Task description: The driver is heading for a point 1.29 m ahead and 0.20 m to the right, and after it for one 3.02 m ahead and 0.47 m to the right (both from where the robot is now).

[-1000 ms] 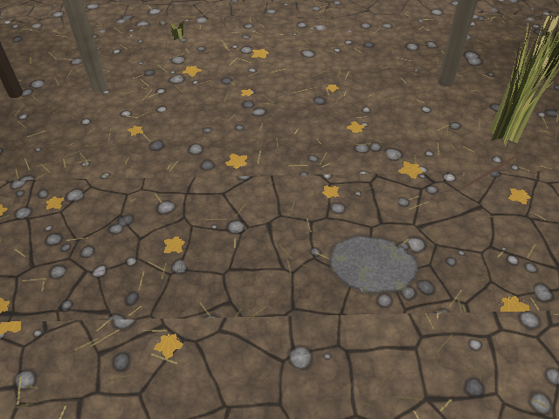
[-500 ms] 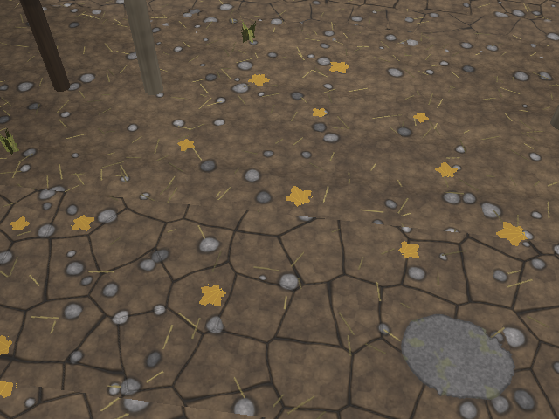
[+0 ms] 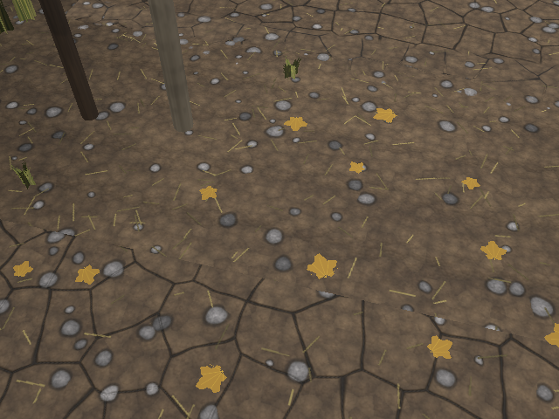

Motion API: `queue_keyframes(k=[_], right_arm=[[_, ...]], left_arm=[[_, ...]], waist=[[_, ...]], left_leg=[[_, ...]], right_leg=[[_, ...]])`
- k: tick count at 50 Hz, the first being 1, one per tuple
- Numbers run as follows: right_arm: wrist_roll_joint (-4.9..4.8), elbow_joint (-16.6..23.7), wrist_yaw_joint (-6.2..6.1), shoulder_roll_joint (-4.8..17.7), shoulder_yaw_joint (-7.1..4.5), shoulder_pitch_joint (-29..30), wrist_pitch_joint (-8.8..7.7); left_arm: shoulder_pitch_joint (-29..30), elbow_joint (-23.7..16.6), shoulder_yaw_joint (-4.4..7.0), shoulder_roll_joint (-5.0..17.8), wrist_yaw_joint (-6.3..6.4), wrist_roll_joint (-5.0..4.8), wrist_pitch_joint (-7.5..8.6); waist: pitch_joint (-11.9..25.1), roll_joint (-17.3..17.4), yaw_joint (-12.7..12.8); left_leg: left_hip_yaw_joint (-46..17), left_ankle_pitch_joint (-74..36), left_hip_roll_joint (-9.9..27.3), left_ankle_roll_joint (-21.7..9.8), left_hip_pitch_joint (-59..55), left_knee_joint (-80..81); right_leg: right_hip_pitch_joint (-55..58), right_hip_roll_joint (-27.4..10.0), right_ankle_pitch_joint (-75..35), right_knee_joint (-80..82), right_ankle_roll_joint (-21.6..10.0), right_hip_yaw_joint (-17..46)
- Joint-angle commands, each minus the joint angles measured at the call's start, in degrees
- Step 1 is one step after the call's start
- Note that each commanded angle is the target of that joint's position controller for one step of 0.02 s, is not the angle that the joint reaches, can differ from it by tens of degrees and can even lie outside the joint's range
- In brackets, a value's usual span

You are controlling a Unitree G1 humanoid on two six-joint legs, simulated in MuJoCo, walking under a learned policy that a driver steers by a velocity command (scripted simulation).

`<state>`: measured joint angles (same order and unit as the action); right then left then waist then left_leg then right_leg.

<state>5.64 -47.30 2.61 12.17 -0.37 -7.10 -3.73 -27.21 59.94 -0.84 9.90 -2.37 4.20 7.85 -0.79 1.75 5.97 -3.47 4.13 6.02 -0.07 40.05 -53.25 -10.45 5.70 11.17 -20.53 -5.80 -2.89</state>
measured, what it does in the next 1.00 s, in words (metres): goes down, turning right: left foot 0.16 m lower, then right foot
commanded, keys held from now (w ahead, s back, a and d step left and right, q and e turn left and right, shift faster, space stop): w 0.22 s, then w+e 0.72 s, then w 0.06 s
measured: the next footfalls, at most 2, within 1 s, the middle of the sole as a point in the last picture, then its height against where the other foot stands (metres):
left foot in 0.40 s outside the picture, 0.16 m lower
right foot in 0.86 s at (354, 384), level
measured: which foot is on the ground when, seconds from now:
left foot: up 0.00-0.38, down 0.40-0.84, up 0.86-1.00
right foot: down 0.00-0.40, up 0.42-0.84, down 0.86-1.00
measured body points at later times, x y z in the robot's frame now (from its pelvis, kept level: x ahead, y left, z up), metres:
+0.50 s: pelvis +0.33 +0.10 -0.18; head +0.36 +0.10 +0.27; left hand +0.23 +0.33 -0.32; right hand +0.49 -0.14 -0.30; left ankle +0.38 +0.20 -0.91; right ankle +0.15 -0.05 -0.64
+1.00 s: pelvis +0.60 -0.01 -0.17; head +0.63 -0.03 +0.27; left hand +0.82 +0.18 -0.28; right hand +0.60 -0.30 -0.30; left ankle +0.59 +0.17 -0.81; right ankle +0.62 -0.09 -0.91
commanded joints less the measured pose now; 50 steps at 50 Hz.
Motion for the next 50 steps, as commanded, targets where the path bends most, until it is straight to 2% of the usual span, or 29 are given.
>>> queue_keyframes(k=[1, 3, 4, 7, 9, 11, 13, 16, 17, 18, 19, 20, 21, 22, 23, 24, 26, 28, 31, 34, 37, 39, 42, 43, 44, 45, 46, 48, 50], right_arm=[[0.83, 1.24, 1.52, 2.45, -0.52, -4.98, 0.51], [0.33, 2.93, 1.13, 3.53, -0.9, -1.77, 0.19], [-0.23, 4.75, 0.45, 3.15, -0.6, 2.88, 0.01], [-0.48, 6.49, -0.62, 0.89, 0.03, 11.1, -1.28], [0.44, 5.56, 0.61, -0.87, 0.81, 11.55, -1.44], [0.27, 6.21, 1.68, -1.25, 1.27, 10.39, -0.49], [-0.24, 7.01, 1.59, 1.67, 0.8, 11.27, 0.38], [0.32, 6.58, 1.39, 2.52, 1.74, 14.17, 0.67], [-12.81, 7.3, 0.75, 7.1, -1.71, 16.08, -1.34], [-12.7, 4.11, 0.66, 7.6, -2.0, 8.77, -2.57], [-10.66, 0.43, 0.38, 7.98, -2.83, -2.71, -2.78], [-8.82, -4.74, 0.14, 8.92, -3.73, -18.44, -2.0], [-6.44, -7.85, -0.02, 9.93, -3.31, -26.59, -1.41], [-6.85, -7.9, -0.09, 12.56, -4.34, -26.63, -0.64], [-7.06, -8.26, -0.32, 15.13, -5.44, -24.74, 0.33], [-6.51, -7.72, -0.71, 9.86, -4.44, -19.33, 0.33], [-5.55, -5.89, -1.04, 8.17, -3.3, -6.97, -1.19], [-5.8, -6.45, -1.32, 1.92, -1.59, -0.92, -2.17], [-4.28, -7.66, -3.97, 5.15, -2.33, -3.03, -2.12], [-5.56, -7.16, -5.34, 10.81, -4.19, -3.49, -2.04], [-7.43, -8.64, -5.3, 11.08, -5.13, -8.89, -0.78], [-7.14, -8.7, -4.97, 11.61, -5.61, -10.9, 0.08], [-6.64, -7.53, -4.64, 14.06, -6.09, -10.37, 1.07], [-5.58, -6.11, -4.72, 12.86, -5.55, -10.34, 0.66], [-4.22, -2.39, -3.08, 4.45, -2.45, -14.15, -1.85], [-6.58, -1.63, -1.95, 9.84, -3.64, -6.59, -4.88], [-8.29, -0.46, -1.75, 10.74, -4.16, -1.97, -5.86], [-6.06, -1.61, -3.04, 10.24, -4.53, -1.69, -4.99], [-6.31, -1.69, -3.22, 9.77, -5.05, -5.34, -2.53]], left_arm=[[-1.05, -2.0, 1.06, 5.98, -0.94, 1.02, 0.64], [-4.44, -1.08, 0.6, 4.62, -0.66, 1.13, 0.67], [-10.5, 2.56, 0.2, 3.1, 0.61, 1.94, 0.8], [-23.22, 6.26, 0.26, 1.74, 3.22, 0.58, 0.27], [-18.54, 3.27, -1.4, -1.89, 2.67, -0.48, -0.8], [-13.96, 1.24, -1.26, 1.0, 0.39, 0.9, -1.65], [-12.43, 0.56, -0.82, 2.48, -0.5, 0.59, -0.81], [-13.68, 1.18, 0.6, 5.64, 1.12, -1.56, -1.19], [-7.8, -0.01, 3.34, 8.55, 3.79, -8.25, -3.52], [-8.95, 0.94, 3.02, 7.57, 4.83, -7.18, -4.87], [-10.05, 1.42, 2.7, 4.77, 4.92, -5.91, -5.17], [-10.27, 2.17, 2.61, 2.19, 4.51, -5.5, -4.77], [-16.87, 3.55, 1.83, -3.04, 4.1, -7.34, -3.82], [-17.86, -0.29, 2.1, 1.02, 3.68, -9.32, -2.04], [-12.46, -4.47, 2.52, 2.19, 3.95, -10.72, -1.33], [-5.79, -6.0, 3.38, 3.63, 5.15, -9.79, -1.94], [-1.01, -9.04, 3.46, 1.16, 6.64, -7.74, -4.19], [4.87, -10.6, 3.95, -1.27, 6.2, -7.06, -6.02], [11.62, -14.01, 4.95, 1.12, 4.93, -5.53, -4.8], [17.39, -16.76, 4.69, 1.88, 2.11, -5.28, -4.76], [25.19, -20.54, 4.7, 3.36, 0.76, -5.41, -5.82], [28.86, -22.53, 4.84, 4.21, 0.03, -5.37, -5.96], [18.75, -21.07, 7.24, 9.2, -0.46, -5.25, -6.05], [6.89, -18.37, 9.89, 15.68, 0.62, -5.46, -6.3], [4.14, -17.91, 10.78, 23.24, 0.86, -5.87, -5.8], [-2.65, -18.16, 9.61, 19.12, 1.48, -4.79, -5.79], [1.31, -17.75, 9.03, 16.86, 2.01, -4.24, -5.35], [14.22, -20.64, 7.65, 12.56, 2.15, -5.0, -4.89], [18.33, -21.62, 7.18, 11.03, 1.89, -4.22, -4.19]], waist=[[-1.06, -3.54, -3.45], [-1.8, -4.98, -2.05], [-3.59, -4.72, 0.64], [-4.63, -4.74, 7.08], [-5.34, -3.38, 6.13], [-7.75, -5.69, 3.31], [-9.95, -3.95, 1.91], [-10.74, -2.34, 3.81], [-12.65, -0.26, 2.2], [-6.45, 0.9, -0.26], [0.73, 0.03, -4.25], [7.05, 1.91, -10.59], [17.8, 11.14, -11.65], [26.26, 15.96, -12.01], [28.15, 14.96, -11.99], [19.2, 0.79, -10.49], [9.65, -3.37, -4.07], [-3.72, 0.83, -1.76], [-3.39, 4.44, -2.25], [-1.13, 2.54, -3.11], [-2.92, -1.39, -5.9], [-2.79, -1.65, -6.9], [4.93, 0.14, -0.64], [11.0, -4.63, 3.77], [19.29, -19.46, -1.45], [25.1, -13.45, 3.89], [16.63, -12.08, 3.01], [8.11, -0.4, -3.84], [7.28, -2.64, -8.11]], left_leg=[[1.81, -9.39, -0.48, -0.51, -5.07, -4.04], [2.61, -6.26, -0.52, -0.8, -1.7, -3.61], [-5.58, -11.88, 2.91, 0.06, 14.3, 1.22], [-3.93, -15.27, 2.87, 1.67, 30.73, 14.47], [1.01, -29.19, 1.97, 0.3, 13.63, 22.31], [5.48, -32.23, -0.16, -1.5, -9.78, 17.75], [3.81, -25.69, 0.17, -1.41, -13.58, 18.91], [1.66, -19.95, 1.75, -0.73, -11.91, 32.4], [-1.81, -18.25, -1.66, -0.52, -11.06, 36.6], [-0.72, -28.51, -1.29, -1.07, -19.45, 41.65], [2.03, -37.51, -0.49, -0.78, -34.49, 40.11], [-1.03, -45.96, 4.83, -2.32, -56.1, 33.07], [-2.47, -67.06, 12.78, -4.56, -78.81, 10.79], [-11.56, -62.05, 18.69, -10.98, -83.05, 8.51], [-22.56, -30.17, 24.0, -16.99, -78.14, 18.78], [-18.97, -16.96, 20.91, -15.81, -63.53, 27.12], [-22.16, -3.02, 23.34, -17.64, -38.82, 36.05], [-5.61, -7.05, 14.81, -9.15, -19.34, 37.87], [4.6, -10.64, 8.29, -8.21, -17.29, 40.23], [6.78, -17.18, 10.23, -8.79, -22.46, 41.54], [8.05, -15.8, 12.75, -7.75, -34.7, 39.96], [10.75, -20.21, 12.27, -6.14, -39.45, 36.41], [16.22, -41.43, 8.59, -3.69, -37.33, 15.07], [16.95, -29.14, 5.78, -0.69, -21.53, -3.8], [10.35, 25.96, -6.74, 2.23, 3.65, -26.82], [-1.53, 27.37, -7.05, 0.49, 11.87, -30.91], [-1.32, 23.04, -4.54, -0.81, 18.15, -29.26], [-0.54, 14.65, 0.19, -1.08, 6.91, -17.17], [-0.62, 14.6, 1.67, -0.12, -2.71, -12.25]], right_leg=[[-7.69, -14.72, -6.09, 4.97, -10.68, 11.56], [-3.04, -16.3, -6.52, 2.23, -11.21, 13.39], [12.55, -19.69, -5.26, -1.36, -12.08, 18.89], [32.0, -20.17, -4.23, -7.86, -10.82, 20.8], [11.71, -13.84, 0.63, -10.78, -9.27, 14.67], [-13.07, -12.48, 8.08, -7.36, -9.53, 12.47], [-14.33, -13.88, 11.49, -9.28, -9.09, 15.32], [-0.11, -13.78, 8.87, -17.11, -6.7, 18.56], [2.3, -12.57, -7.33, -24.42, -4.2, 19.0], [4.01, -10.7, -12.79, -35.95, -2.43, 16.55], [-0.97, -8.6, -10.2, -48.85, -0.8, 14.35], [-17.41, -4.41, 13.05, -66.46, 2.52, 12.21], [-36.36, -1.38, 41.46, -88.55, 4.49, 12.56], [-44.73, -5.78, 37.26, -95.18, 5.79, 14.67], [-50.63, -7.92, 31.92, -97.01, 6.59, 12.82], [-50.62, -10.47, 22.11, -91.82, 7.42, 8.1], [-44.31, -13.6, 8.27, -85.85, 6.18, 6.93], [-38.57, -14.83, 4.66, -69.25, 4.51, 10.58], [-29.45, -13.85, -7.61, -40.5, 5.42, 8.74], [-25.22, -12.12, -15.24, -28.08, 3.7, 5.25], [-31.73, -11.92, -10.44, -23.81, 0.97, 4.68], [-30.84, -9.99, -5.06, -20.45, -0.58, 1.79], [-8.84, -1.94, -1.19, -15.02, -3.79, -5.0], [12.19, -7.07, -7.84, -14.36, -7.83, 6.57], [33.7, -23.08, -0.68, -5.43, -19.58, 41.25], [39.57, -24.48, 4.95, 1.77, -19.13, 50.11], [35.25, -23.29, 0.27, 1.68, -16.12, 42.26], [12.59, -18.73, -12.25, 2.98, -10.98, 28.18], [0.81, -17.44, -18.68, 4.85, -10.9, 23.87]])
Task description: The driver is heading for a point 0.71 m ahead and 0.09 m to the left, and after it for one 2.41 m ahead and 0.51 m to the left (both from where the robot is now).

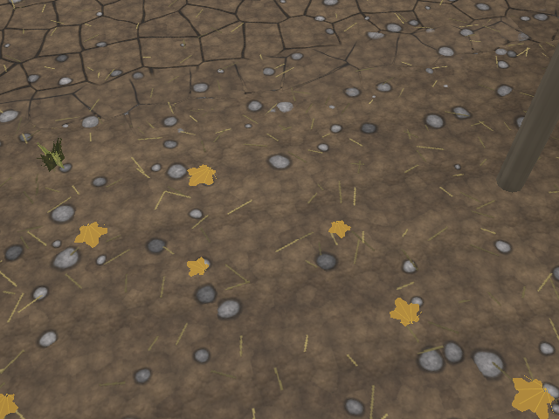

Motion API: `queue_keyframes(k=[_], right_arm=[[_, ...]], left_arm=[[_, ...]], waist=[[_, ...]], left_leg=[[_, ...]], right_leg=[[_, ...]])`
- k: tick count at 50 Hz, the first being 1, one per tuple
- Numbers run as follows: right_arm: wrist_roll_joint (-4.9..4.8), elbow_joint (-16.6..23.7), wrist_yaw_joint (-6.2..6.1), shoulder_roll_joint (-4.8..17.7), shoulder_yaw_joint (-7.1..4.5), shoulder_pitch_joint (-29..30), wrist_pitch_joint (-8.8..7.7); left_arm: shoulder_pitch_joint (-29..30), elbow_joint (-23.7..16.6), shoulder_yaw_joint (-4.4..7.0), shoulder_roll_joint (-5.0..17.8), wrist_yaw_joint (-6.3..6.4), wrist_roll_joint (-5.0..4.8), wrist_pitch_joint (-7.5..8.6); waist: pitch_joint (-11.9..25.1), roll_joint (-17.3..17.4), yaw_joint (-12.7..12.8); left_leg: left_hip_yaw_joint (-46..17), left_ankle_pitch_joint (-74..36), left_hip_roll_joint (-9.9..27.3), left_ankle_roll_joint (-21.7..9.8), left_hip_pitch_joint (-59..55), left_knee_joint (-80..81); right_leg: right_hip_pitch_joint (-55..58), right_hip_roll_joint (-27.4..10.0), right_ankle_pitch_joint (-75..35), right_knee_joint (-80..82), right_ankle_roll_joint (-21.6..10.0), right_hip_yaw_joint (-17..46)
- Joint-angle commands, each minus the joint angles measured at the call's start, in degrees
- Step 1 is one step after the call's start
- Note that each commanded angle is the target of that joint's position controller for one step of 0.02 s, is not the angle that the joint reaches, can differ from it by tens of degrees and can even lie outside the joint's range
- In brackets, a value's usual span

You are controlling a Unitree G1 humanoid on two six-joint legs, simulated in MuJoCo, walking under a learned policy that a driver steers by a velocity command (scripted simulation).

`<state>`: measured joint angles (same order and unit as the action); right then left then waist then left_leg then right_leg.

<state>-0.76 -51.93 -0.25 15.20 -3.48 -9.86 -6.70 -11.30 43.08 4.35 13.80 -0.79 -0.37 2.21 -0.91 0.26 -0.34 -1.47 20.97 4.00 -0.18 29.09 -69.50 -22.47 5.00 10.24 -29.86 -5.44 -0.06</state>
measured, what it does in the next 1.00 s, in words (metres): walks ahead: left foot, then right foot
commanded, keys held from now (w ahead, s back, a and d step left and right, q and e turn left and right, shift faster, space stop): w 0.70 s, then w+q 0.30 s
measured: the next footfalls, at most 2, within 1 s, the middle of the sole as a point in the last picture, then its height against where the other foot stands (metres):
left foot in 0.36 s outside the picture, level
right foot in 0.88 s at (341, 333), level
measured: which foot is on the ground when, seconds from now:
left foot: up 0.00-0.34, down 0.36-0.90, up 0.92-1.00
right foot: down 0.00-0.38, up 0.40-0.86, down 0.88-1.00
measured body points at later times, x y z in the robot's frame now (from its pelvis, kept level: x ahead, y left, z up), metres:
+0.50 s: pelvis +0.29 +0.06 +0.00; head +0.32 +0.06 +0.45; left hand +0.37 +0.32 -0.13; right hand +0.41 -0.21 -0.11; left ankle +0.34 +0.14 -0.73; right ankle +0.18 -0.07 -0.64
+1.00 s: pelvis +0.56 -0.01 +0.00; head +0.59 -0.01 +0.45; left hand +0.74 +0.24 -0.09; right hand +0.57 -0.28 -0.14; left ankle +0.44 +0.13 -0.64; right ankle +0.63 -0.11 -0.73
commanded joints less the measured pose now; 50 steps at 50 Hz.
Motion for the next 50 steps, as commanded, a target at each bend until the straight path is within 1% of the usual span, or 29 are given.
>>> queue_keyframes(k=[1, 4, 8, 11, 14, 16, 17, 18, 19, 20, 21, 22, 23, 24, 25, 28, 32, 34, 38, 40, 42, 43, 44, 45, 46, 47, 48, 49, 50], right_arm=[[0.63, 2.99, -0.33, 5.74, -1.91, -2.42, 1.2], [1.33, 5.3, -0.62, 3.23, -1.34, 4.2, 1.57], [0.78, 6.95, 0.1, 2.23, -0.77, 11.76, 1.25], [0.18, 8.23, 0.47, 3.26, -0.72, 15.48, 1.21], [0.14, 9.76, 1.58, 4.1, -0.64, 17.88, 0.14], [0.15, 9.16, 2.07, 5.24, -1.02, 14.82, -0.58], [0.46, 7.48, 2.09, 6.4, -1.72, 9.57, -0.81], [1.0, 5.01, 1.94, 8.74, -2.78, 0.11, -0.92], [1.75, 3.66, 1.47, 13.09, -4.02, -9.76, -0.78], [0.59, 1.69, 1.49, 12.07, -3.79, -14.07, 0.17], [-0.41, 2.17, 1.29, 8.11, -2.5, -11.58, 0.66], [-0.12, 3.55, 1.09, 6.42, -1.98, -6.84, 0.93], [0.51, 4.29, 1.23, 5.48, -1.64, -3.13, 0.94], [0.95, 4.62, 1.41, 3.94, -1.05, -1.12, 0.69], [1.35, 4.45, 1.5, 4.27, -1.03, -0.72, 0.55], [0.66, 3.25, 1.31, 5.33, -1.37, -2.53, 0.17], [0.13, 2.1, 0.46, 7.46, -1.92, -5.53, 0.79], [-0.27, 1.32, 0.39, 7.68, -1.92, -7.47, 0.92], [-0.8, -1.09, 0.37, 7.31, -1.68, -12.8, 1.82], [-0.85, -1.56, -0.02, 8.06, -1.94, -13.74, 2.54], [-0.92, -1.56, -0.37, 9.31, -2.41, -12.86, 3.03], [-0.97, -1.24, -0.4, 9.28, -2.34, -11.76, 3.1], [-0.45, -0.22, -0.32, 7.9, -1.82, -10.38, 3.0], [0.06, 1.65, -0.25, 3.35, -0.5, -12.42, 2.32], [-0.61, 1.38, -0.04, 1.08, 0.6, -16.85, 1.5], [-1.95, 1.48, -0.06, 7.12, -1.21, -13.35, 1.29], [-2.21, 3.02, -0.21, 7.96, -1.55, -8.57, 1.47], [-1.61, 3.52, -0.37, 7.01, -1.61, -6.41, 1.83], [-0.97, 3.51, -0.52, 6.17, -2.02, -6.31, 2.58]], left_arm=[[1.74, -4.22, 1.86, 6.69, 0.3, 0.08, 1.9], [-2.58, -1.83, 2.06, 7.72, 1.15, -0.85, 2.7], [-6.35, 0.86, 2.25, 7.83, 1.47, -0.78, 3.03], [-9.15, 3.1, 2.28, 7.43, 1.18, -1.03, 3.26], [-11.65, 4.81, 2.52, 7.77, 1.63, -0.94, 2.61], [-10.68, 4.96, 2.69, 8.65, 1.87, -0.69, 1.98], [-9.12, 4.53, 2.57, 8.72, 1.87, -0.91, 1.81], [-7.32, 3.72, 2.03, 7.79, 1.66, -0.74, 1.87], [-9.89, 2.57, 0.88, 4.29, 1.29, -0.3, 2.55], [-14.03, 3.77, -0.21, 1.98, 0.89, -0.91, 3.37], [-11.2, 3.51, 1.0, 7.41, 0.72, -1.87, 4.1], [-5.92, 2.12, 1.09, 8.21, 0.74, -2.25, 4.32], [-2.79, 1.25, 1.1, 7.65, 1.08, -1.46, 4.3], [-1.34, 0.95, 1.47, 7.35, 1.52, -0.35, 3.95], [-2.53, 0.81, 1.46, 6.32, 1.64, -0.3, 3.61], [-2.21, 0.68, 1.13, 4.15, 1.94, -0.28, 2.79], [5.22, -1.02, 0.3, 2.35, 1.51, 0.19, 2.82], [8.99, -1.68, -0.08, 1.87, 1.05, -0.2, 2.97], [16.86, -4.29, -0.31, 2.56, -0.06, -0.72, 3.34], [18.49, -5.23, -0.14, 3.56, -0.78, -0.76, 4.06], [15.15, -4.59, 0.55, 5.52, -0.97, -0.64, 4.62], [9.47, -2.98, 1.47, 7.28, -0.7, -0.43, 4.79], [-0.23, -0.54, 2.72, 10.29, -0.2, 0.32, 5.02], [-9.47, 0.71, 3.95, 15.29, 0.43, 1.46, 4.91], [-12.2, 1.87, 3.51, 13.89, 0.33, 0.43, 4.24], [-9.93, 1.33, 2.21, 9.32, 0.62, 0.29, 3.75], [-5.84, 0.83, 1.52, 7.48, 0.92, 0.1, 3.58], [-2.11, 1.06, 1.01, 6.2, 0.8, 0.37, 3.7], [0.64, 1.17, 0.54, 4.63, 0.63, 0.7, 3.97]], waist=[[7.01, -0.67, -2.12], [4.4, -1.11, -0.48], [2.35, -3.64, 2.56], [-0.12, -4.5, 4.24], [-0.75, -4.67, 4.86], [1.17, -6.07, 2.77], [4.26, -6.33, -0.15], [10.51, -5.47, -4.34], [19.77, 2.75, -6.15], [24.97, 16.09, -5.77], [18.33, 10.39, -6.4], [11.49, 6.25, -5.76], [6.59, 2.67, -3.95], [4.1, 1.29, -2.51], [3.63, 3.29, -0.89], [2.37, 3.36, 0.32], [1.44, 2.76, -1.46], [0.85, 3.06, -2.75], [-1.72, 3.3, -5.19], [-2.1, 3.79, -4.76], [-0.38, 5.1, -1.94], [2.91, 4.97, 1.37], [9.83, 4.02, 5.67], [19.25, -4.67, 7.68], [28.06, -16.91, 6.81], [21.21, -11.02, 7.38], [13.19, -8.54, 6.52], [8.09, -5.11, 4.65], [4.95, -4.99, 2.58]], left_leg=[[-1.84, -4.27, 3.43, 0.41, 6.4, 6.46], [-0.86, -15.4, 2.38, 1.26, 7.7, 18.54], [0.09, -29.45, -0.67, 0.19, 3.34, 34.23], [-0.5, -28.71, -1.02, -0.84, 5.31, 38.0], [0.01, -21.09, -1.57, -2.9, 8.64, 40.9], [1.67, -16.92, -3.37, -4.5, 2.61, 42.89], [3.28, -17.9, -5.02, -5.71, -5.78, 44.65], [0.35, -20.88, -2.18, -8.37, -20.31, 42.72], [-16.36, -21.16, 10.09, -15.46, -43.29, 41.63], [-36.82, -11.94, 18.68, -21.9, -53.54, 48.63], [-36.14, -2.33, 17.26, -19.31, -49.86, 51.09], [-28.41, -1.74, 15.06, -16.75, -42.36, 52.52], [-23.26, -5.47, 12.83, -15.45, -33.92, 54.73], [-19.92, -9.82, 10.79, -14.21, -28.26, 56.61], [-18.3, -14.1, 10.31, -14.6, -24.62, 57.75], [-12.73, -22.0, 9.03, -14.52, -21.66, 60.42], [-5.45, -29.92, 6.23, -12.14, -21.33, 61.14], [-3.19, -28.8, 4.94, -10.98, -21.11, 61.18], [-5.83, -26.43, 7.01, -11.1, -26.03, 58.74], [-8.05, -27.05, 8.67, -10.84, -29.09, 56.01], [-9.39, -31.98, 9.27, -9.81, -29.66, 51.92], [-8.19, -38.75, 7.41, -8.65, -28.17, 46.42], [-6.34, -37.59, 4.19, -6.92, -21.33, 35.5], [-1.73, -19.89, -2.85, -3.1, -1.31, 14.83], [-3.48, 12.75, -5.97, -1.76, 10.26, 0.79], [-6.46, 11.18, -2.72, -1.89, 15.16, -4.66], [-4.49, 6.45, -0.37, -2.03, 16.81, -4.84], [-3.68, 2.41, 1.57, -1.92, 14.84, -2.34], [-3.92, -0.13, 3.08, -2.06, 12.18, 0.03]], right_leg=[[9.79, -15.77, -19.18, 15.31, -11.07, 18.34], [8.12, -13.95, -19.96, 17.72, -9.91, 13.17], [8.37, -11.8, -12.95, 18.1, -6.97, 9.76], [13.28, -14.35, -9.01, 17.6, -6.88, 12.29], [21.95, -17.21, -14.89, 13.73, -6.43, 14.35], [24.04, -17.08, -25.41, 9.41, -4.97, 14.0], [23.38, -15.1, -34.79, 4.35, -3.94, 12.32], [18.03, -12.31, -36.56, -5.5, -2.26, 10.2], [-0.36, -5.73, -20.08, -24.85, 1.5, 6.45], [-15.12, 0.16, 19.47, -41.36, 4.15, 6.25], [-22.4, -3.08, 20.12, -47.18, 3.36, 10.11], [-24.21, -6.15, 15.24, -46.94, 2.93, 8.27], [-23.04, -8.82, 10.7, -42.61, 2.88, 6.26], [-20.34, -10.61, 7.79, -38.81, 2.81, 5.89], [-17.46, -11.44, 6.71, -37.08, 3.03, 5.67], [-17.1, -12.87, 4.34, -29.79, 4.25, 4.25], [-16.12, -11.85, -9.04, -14.44, 5.24, 2.06], [-13.14, -10.44, -14.69, -7.63, 5.05, 0.95], [-13.21, -8.53, -14.96, -0.85, 4.79, 1.07], [-12.56, -7.76, -11.51, 1.94, 4.2, 1.58], [-5.69, -6.58, -8.0, 4.18, 3.12, 1.38], [3.41, -5.6, -8.22, 5.9, 1.72, 0.35], [19.16, -8.67, -10.92, 2.72, -0.67, 2.57], [42.74, -22.48, -12.1, 0.66, -6.66, 18.46], [50.93, -31.23, -4.37, 6.31, -11.92, 37.05], [45.03, -28.94, 2.66, 8.88, -9.76, 33.79], [36.44, -26.95, 2.83, 10.96, -7.59, 25.94], [27.54, -24.78, 1.33, 13.95, -6.66, 20.82], [21.16, -23.0, 0.02, 16.72, -5.84, 16.53]])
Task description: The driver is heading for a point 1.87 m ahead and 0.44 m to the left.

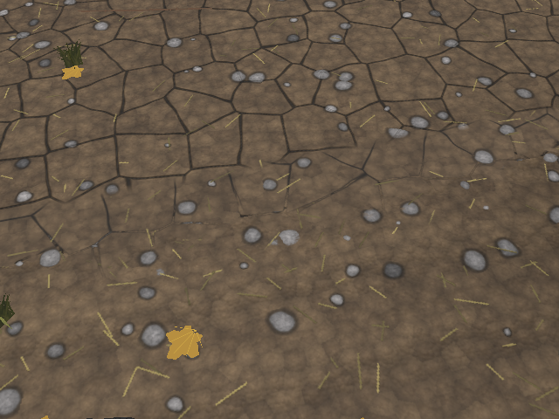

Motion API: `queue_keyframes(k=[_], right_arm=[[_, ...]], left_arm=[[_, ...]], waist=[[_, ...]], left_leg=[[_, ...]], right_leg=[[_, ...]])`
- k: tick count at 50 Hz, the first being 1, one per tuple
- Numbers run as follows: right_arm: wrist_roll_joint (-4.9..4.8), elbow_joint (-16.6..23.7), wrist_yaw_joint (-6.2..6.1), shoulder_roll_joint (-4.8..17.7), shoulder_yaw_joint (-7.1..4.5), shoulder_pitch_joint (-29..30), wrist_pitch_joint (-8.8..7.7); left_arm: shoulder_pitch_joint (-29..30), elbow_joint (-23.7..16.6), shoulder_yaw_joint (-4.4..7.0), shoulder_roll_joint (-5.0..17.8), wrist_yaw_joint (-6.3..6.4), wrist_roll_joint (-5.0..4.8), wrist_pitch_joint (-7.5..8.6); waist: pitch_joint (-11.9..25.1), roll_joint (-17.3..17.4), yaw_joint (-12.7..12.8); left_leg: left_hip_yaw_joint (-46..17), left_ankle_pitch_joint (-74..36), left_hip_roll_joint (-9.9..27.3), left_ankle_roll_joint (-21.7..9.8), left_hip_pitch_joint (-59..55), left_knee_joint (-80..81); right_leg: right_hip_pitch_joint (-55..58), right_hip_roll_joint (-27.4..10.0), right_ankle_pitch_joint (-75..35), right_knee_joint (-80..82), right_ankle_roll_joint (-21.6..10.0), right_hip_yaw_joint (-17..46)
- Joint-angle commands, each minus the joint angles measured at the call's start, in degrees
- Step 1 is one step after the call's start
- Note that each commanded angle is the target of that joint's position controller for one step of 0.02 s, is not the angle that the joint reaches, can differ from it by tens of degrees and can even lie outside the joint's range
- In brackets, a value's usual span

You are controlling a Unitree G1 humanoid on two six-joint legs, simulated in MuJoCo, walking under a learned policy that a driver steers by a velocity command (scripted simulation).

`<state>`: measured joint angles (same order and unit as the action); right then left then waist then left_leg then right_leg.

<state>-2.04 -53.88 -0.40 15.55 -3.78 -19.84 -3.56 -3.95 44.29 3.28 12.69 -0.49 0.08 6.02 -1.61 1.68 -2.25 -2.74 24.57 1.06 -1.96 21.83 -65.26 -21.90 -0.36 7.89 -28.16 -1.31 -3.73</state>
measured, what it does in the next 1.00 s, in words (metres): walks ahead, turning left: left foot, then right foot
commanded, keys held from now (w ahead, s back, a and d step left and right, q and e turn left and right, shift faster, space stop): w+q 0.46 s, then w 0.54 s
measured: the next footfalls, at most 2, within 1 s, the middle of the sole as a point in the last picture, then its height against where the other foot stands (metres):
left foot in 0.40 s outside the picture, level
right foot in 0.94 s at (245, 320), level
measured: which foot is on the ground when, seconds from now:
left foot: up 0.00-0.38, down 0.40-0.94, up 0.96-1.00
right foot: down 0.00-0.40, up 0.42-0.92, down 0.94-1.00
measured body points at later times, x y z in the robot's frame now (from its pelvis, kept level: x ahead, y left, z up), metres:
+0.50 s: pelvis +0.25 +0.09 -0.01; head +0.28 +0.12 +0.44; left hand +0.25 +0.39 -0.14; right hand +0.47 -0.13 -0.11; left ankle +0.29 +0.18 -0.73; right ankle +0.16 -0.11 -0.63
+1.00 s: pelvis +0.54 +0.15 -0.01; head +0.57 +0.16 +0.44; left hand +0.64 +0.45 -0.10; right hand +0.65 -0.12 -0.14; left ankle +0.31 +0.18 -0.68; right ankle +0.67 +0.10 -0.73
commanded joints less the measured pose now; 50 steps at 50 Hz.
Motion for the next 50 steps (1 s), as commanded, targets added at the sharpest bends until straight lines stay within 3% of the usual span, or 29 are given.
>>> queue_keyframes(k=[1, 3, 6, 10, 15, 17, 18, 19, 20, 21, 22, 23, 24, 25, 26, 27, 28, 32, 37, 42, 44, 45, 46, 47, 48, 49, 50], right_arm=[[0.2, 5.57, -0.25, 4.21, -1.65, 2.14, 0.25], [0.12, 6.24, -0.16, 2.3, -1.54, 2.23, 1.56], [0.75, 7.77, -0.01, 2.49, -1.84, 5.16, 2.32], [0.96, 9.95, 1.63, 1.54, -1.19, 12.29, 1.78], [1.0, 13.85, 3.12, 2.64, -0.95, 19.93, 2.18], [1.07, 14.77, 3.42, 3.94, -1.5, 19.2, 2.35], [1.05, 14.45, 3.35, 5.04, -2.17, 16.19, 2.45], [0.8, 12.55, 3.19, 6.9, -3.47, 8.61, 2.45], [0.55, 9.5, 2.37, 11.33, -5.74, -1.65, 2.69], [0.08, 9.03, 1.43, 19.03, -7.28, -4.02, 2.73], [0.76, 11.43, 1.91, 18.14, -6.24, -4.85, 1.74], [1.34, 11.17, 2.3, 13.58, -4.86, -4.06, 0.92], [1.16, 11.06, 2.14, 11.06, -4.13, -1.48, 0.41], [1.05, 11.93, 1.96, 8.47, -3.3, 3.2, 0.28], [1.61, 12.86, 1.76, 6.36, -2.51, 6.53, 0.18], [2.09, 13.25, 1.68, 5.57, -2.16, 7.3, -0.05], [2.15, 13.04, 1.45, 6.28, -2.27, 7.49, -0.26], [1.5, 11.17, 0.28, 7.65, -2.48, 3.63, -0.93], [1.35, 9.0, -0.15, 7.9, -2.23, 0.23, -0.96], [1.24, 6.15, -0.4, 8.14, -2.33, -3.78, -0.14], [1.19, 5.69, -0.7, 8.74, -2.55, -3.67, 0.35], [1.21, 5.81, -0.79, 9.35, -2.7, -2.86, 0.53], [1.2, 6.02, -0.82, 9.82, -2.74, -1.77, 0.75], [1.39, 6.49, -0.77, 9.05, -2.25, -0.74, 0.9], [2.45, 7.75, -0.8, 6.72, -1.17, -0.99, 0.87], [1.55, 7.47, -0.13, 0.64, 0.38, -9.54, -0.29], [0.77, 6.95, 0.11, 6.33, -0.49, -5.42, -1.24]], left_arm=[[-5.04, 0.33, 1.71, 5.9, 0.17, 0.54, 0.35], [-3.65, 0.98, 2.03, 6.23, 0.11, 0.34, 0.87], [-4.75, 2.31, 2.73, 8.03, 0.75, 0.68, 1.14], [-6.52, 3.48, 3.24, 9.98, 1.6, 0.33, 0.61], [-10.53, 5.2, 4.25, 12.85, 1.75, -1.16, -0.82], [-10.26, 5.29, 4.74, 14.37, 1.79, -1.8, -1.6], [-9.61, 5.14, 4.97, 15.22, 1.84, -2.14, -2.03], [-8.43, 4.92, 4.88, 15.29, 1.82, -2.48, -2.57], [-9.63, 4.63, 4.17, 13.6, 1.92, -1.7, -2.63], [-13.23, 1.66, 1.94, 6.59, 1.57, 1.16, -1.78], [-11.55, 0.13, 1.08, 6.49, 0.92, -0.19, 0.75], [-4.54, -1.22, 2.11, 10.73, 0.33, -2.75, 2.2], [-3.81, -0.95, 1.86, 10.24, 0.32, -2.76, 2.84], [-4.43, 0.31, 2.0, 10.12, 0.87, -1.32, 2.79], [-5.37, 0.93, 2.41, 10.52, 1.17, -0.42, 2.13], [-6.01, 1.27, 2.54, 10.57, 1.07, -0.22, 1.38], [-7.33, 1.31, 2.48, 9.56, 0.96, -0.21, 0.67], [-1.38, -0.15, 1.73, 7.46, 1.02, 0.26, -0.59], [6.34, -1.93, 0.89, 6.18, -0.18, -0.6, -0.08], [11.46, -4.18, 0.53, 6.79, -1.81, -0.83, 0.75], [9.86, -4.14, 0.7, 7.59, -2.3, -0.84, 1.01], [7.36, -3.57, 1.07, 8.54, -2.31, -0.78, 1.1], [2.48, -2.26, 1.8, 9.93, -2.11, -0.63, 1.16], [-6.22, 0.21, 2.91, 12.27, -1.75, -0.31, 1.13], [-16.8, 1.91, 3.62, 15.76, -1.28, 0.48, 0.98], [-20.03, 3.73, 4.14, 17.68, -1.71, 0.14, 0.73], [-19.19, 3.51, 2.68, 12.33, -1.71, -1.34, 0.57]], waist=[[3.91, -8.39, 2.57], [1.86, -8.01, 1.11], [0.88, -5.8, 0.85], [-0.7, -4.9, 2.93], [-3.25, -4.61, 5.13], [-2.16, -5.72, 3.73], [0.2, -6.55, 1.7], [4.09, -5.66, -2.79], [9.7, -2.79, -6.82], [12.95, 12.89, -2.84], [22.88, 12.05, -3.02], [17.33, 5.19, -5.24], [12.45, 3.38, -3.64], [8.93, 0.14, -1.1], [6.95, 0.47, 1.06], [6.09, 1.61, 2.02], [6.7, 2.27, 3.14], [3.24, 0.33, 1.5], [0.04, 2.27, -1.68], [-2.79, 2.14, -3.22], [-1.88, 3.05, -1.82], [-0.22, 3.93, -0.34], [3.08, 4.43, 2.52], [8.99, 3.51, 6.75], [17.64, -2.56, 10.13], [24.51, -19.5, 6.0], [21.34, -13.6, 8.66]], left_leg=[[-2.76, -5.09, 7.03, -0.16, 16.33, -3.01], [-2.6, -7.57, 7.6, 0.32, 15.55, -0.98], [-3.1, -15.9, 7.62, 1.0, 18.28, 4.84], [0.41, -26.7, 6.42, 0.75, 15.49, 18.33], [3.65, -21.26, 5.22, -1.28, 16.58, 26.45], [6.39, -14.82, 2.88, -3.17, 13.26, 27.64], [8.51, -12.06, 0.54, -4.36, 8.21, 28.11], [10.59, -14.06, -2.67, -6.06, -1.89, 31.76], [7.79, -16.48, -3.79, -8.35, -18.67, 33.02], [-20.04, -14.61, 11.32, -16.89, -37.3, 36.18], [-45.06, -3.33, 18.42, -23.62, -45.07, 47.66], [-38.69, -5.42, 17.41, -19.69, -42.62, 49.95], [-30.06, -9.59, 15.58, -17.17, -35.7, 48.96], [-23.07, -15.3, 13.36, -15.02, -26.91, 48.64], [-18.69, -21.04, 11.78, -14.2, -19.79, 49.87], [-16.03, -27.98, 10.56, -13.82, -15.62, 50.53], [-14.74, -29.03, 10.55, -14.28, -14.4, 51.7], [-8.95, -33.9, 8.86, -12.88, -13.68, 54.57], [-5.7, -26.14, 7.52, -10.01, -14.93, 56.12], [-7.61, -29.36, 11.48, -9.97, -24.16, 52.42], [-7.83, -35.92, 12.45, -8.9, -27.01, 49.52], [-7.38, -44.18, 12.07, -8.23, -27.45, 46.73], [-6.17, -54.67, 10.71, -7.41, -27.05, 41.25], [-4.0, -57.41, 7.79, -5.85, -22.99, 31.23], [-2.0, -39.84, 3.82, -3.97, -10.65, 13.8], [-2.27, 4.68, -6.41, -0.19, 11.48, -5.4], [-7.65, 8.34, -3.96, -0.79, 18.5, -11.17]], right_leg=[[15.6, -17.15, 1.38, 17.13, -9.89, 17.38], [11.52, -16.51, -2.13, 20.1, -9.94, 11.99], [12.06, -16.07, -7.26, 21.32, -9.71, 5.16], [13.15, -14.25, -8.74, 21.49, -7.6, -2.89], [22.18, -17.35, -9.59, 18.36, -6.17, -5.6], [25.0, -17.96, -22.55, 12.89, -5.14, -6.96], [25.45, -17.55, -33.0, 7.26, -4.37, -8.04], [23.87, -15.55, -39.88, -3.21, -2.93, -10.1], [14.8, -12.99, -34.08, -18.17, -0.44, -11.21], [-10.27, -5.02, 8.91, -40.24, 3.75, -10.12], [-21.27, 1.91, 27.6, -50.64, 3.97, 4.47], [-27.5, -0.98, 22.72, -52.58, 2.36, 7.66], [-27.55, -3.78, 17.33, -48.86, 0.94, 7.13], [-23.31, -6.49, 13.12, -44.13, 0.84, 7.03], [-18.54, -8.15, 10.3, -40.5, 0.98, 7.19], [-14.89, -8.71, 9.28, -39.12, 1.07, 7.17], [-13.81, -8.67, 8.08, -36.83, 1.74, 6.93], [-17.13, -7.87, -2.4, -23.99, 3.57, 5.95], [-14.9, -5.0, -16.5, -7.5, 2.73, 4.71], [-18.23, -3.42, -12.16, -1.15, 0.25, 4.54], [-15.66, -2.47, -7.78, 0.38, -1.3, 3.98], [-11.3, -1.04, -5.44, 0.59, -2.23, 2.83], [-3.62, 1.02, -4.9, 1.3, -3.52, 0.96], [9.61, 0.42, -7.68, 0.75, -5.61, 1.37], [27.7, -10.29, -9.55, -1.46, -9.63, 13.88], [45.92, -22.05, 2.68, 4.74, -18.71, 41.05], [44.89, -20.69, 12.14, 9.2, -16.72, 44.23]])
Keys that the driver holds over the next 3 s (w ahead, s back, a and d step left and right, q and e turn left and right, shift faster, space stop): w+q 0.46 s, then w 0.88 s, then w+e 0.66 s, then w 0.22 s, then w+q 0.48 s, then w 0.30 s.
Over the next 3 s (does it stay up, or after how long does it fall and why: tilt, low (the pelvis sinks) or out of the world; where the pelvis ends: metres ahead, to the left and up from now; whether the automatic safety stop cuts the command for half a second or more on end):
stays up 1.61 0.40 0.00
